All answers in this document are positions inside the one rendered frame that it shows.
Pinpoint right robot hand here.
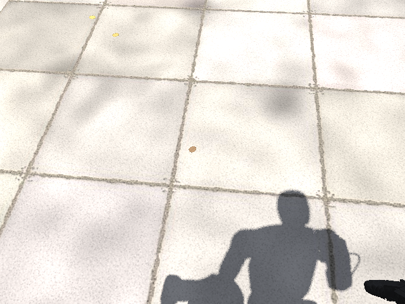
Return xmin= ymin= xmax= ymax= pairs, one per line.
xmin=364 ymin=279 xmax=405 ymax=304

